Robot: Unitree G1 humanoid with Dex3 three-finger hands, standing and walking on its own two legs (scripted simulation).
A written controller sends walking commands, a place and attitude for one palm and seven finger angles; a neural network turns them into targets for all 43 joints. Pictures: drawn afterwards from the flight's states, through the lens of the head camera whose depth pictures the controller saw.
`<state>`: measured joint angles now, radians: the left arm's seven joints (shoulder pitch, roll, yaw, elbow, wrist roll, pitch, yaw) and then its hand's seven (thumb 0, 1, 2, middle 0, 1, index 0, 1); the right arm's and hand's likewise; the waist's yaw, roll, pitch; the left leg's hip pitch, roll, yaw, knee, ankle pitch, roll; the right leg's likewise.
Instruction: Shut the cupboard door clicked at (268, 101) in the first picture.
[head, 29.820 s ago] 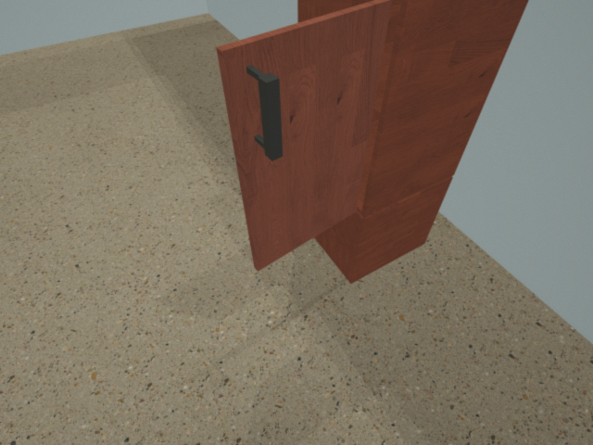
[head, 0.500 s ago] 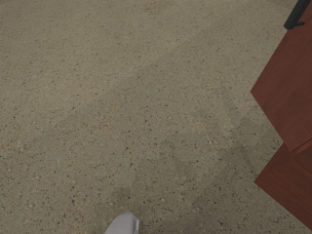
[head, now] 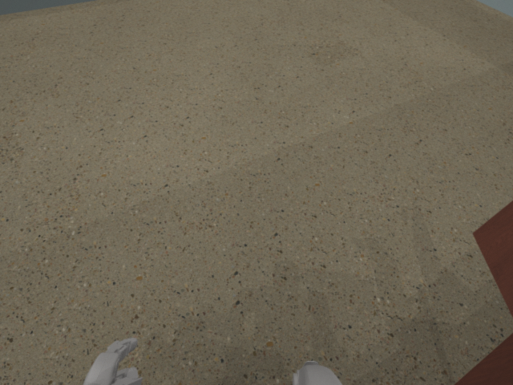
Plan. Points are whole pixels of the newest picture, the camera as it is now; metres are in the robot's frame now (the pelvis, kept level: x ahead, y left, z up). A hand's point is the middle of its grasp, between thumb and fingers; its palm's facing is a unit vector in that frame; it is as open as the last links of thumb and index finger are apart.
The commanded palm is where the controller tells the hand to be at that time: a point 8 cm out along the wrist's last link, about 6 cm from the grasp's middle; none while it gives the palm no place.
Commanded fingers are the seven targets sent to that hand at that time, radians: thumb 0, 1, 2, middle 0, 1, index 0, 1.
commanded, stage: walk to a spot facing it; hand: left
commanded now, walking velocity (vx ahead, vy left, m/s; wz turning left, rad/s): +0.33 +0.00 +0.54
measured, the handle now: out of the picture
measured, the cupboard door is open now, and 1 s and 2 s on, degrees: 60 60 60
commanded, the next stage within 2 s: turn to face it in 0.72 s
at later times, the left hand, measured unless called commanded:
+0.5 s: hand out of the picture +0.10 +0.16 -0.18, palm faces +0.38 -0.89 -0.23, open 7.3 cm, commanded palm none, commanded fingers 0.00 0.90 0.90 -0.20 -0.30 -0.20 -0.30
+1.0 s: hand (106, 253) +0.39 +0.33 -0.16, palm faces +0.51 -0.85 -0.15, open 7.4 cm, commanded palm none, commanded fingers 0.00 0.90 0.90 -0.20 -0.30 -0.20 -0.30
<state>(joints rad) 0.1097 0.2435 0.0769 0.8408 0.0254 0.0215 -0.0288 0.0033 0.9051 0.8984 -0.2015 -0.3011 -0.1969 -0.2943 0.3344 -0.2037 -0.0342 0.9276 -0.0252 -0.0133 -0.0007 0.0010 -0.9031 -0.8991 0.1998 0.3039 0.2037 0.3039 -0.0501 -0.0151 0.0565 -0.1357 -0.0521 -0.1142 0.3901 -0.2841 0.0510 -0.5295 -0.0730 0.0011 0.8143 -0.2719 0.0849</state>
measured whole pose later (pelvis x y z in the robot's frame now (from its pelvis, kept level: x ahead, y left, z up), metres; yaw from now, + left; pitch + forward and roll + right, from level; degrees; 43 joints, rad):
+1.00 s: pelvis +0.37 +0.11 +0.00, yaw +31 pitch +1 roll -2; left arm 0.12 0.20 0.05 0.89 0.02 0.00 0.00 0.00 0.91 0.90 -0.20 -0.30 -0.20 -0.29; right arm 0.32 -0.15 -0.01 0.97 -0.02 -0.05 -0.03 0.00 -0.90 -0.90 0.20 0.30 0.20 0.30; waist -0.03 -0.03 0.05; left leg -0.08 -0.09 -0.03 0.36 -0.29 0.11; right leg -0.56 -0.07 -0.01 0.82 -0.13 0.05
